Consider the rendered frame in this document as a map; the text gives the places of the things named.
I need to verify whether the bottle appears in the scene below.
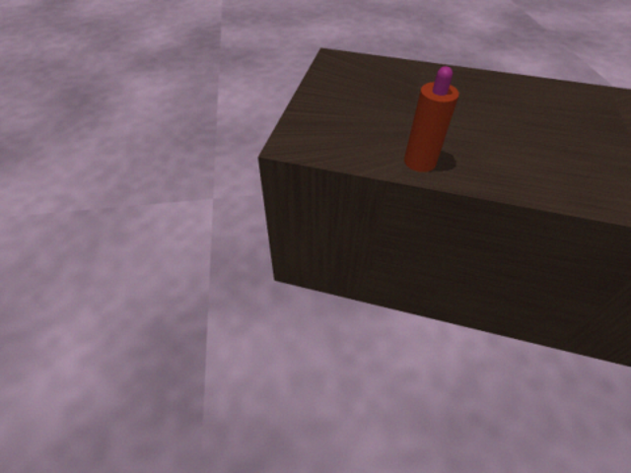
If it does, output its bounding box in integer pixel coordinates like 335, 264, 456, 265
404, 66, 459, 172

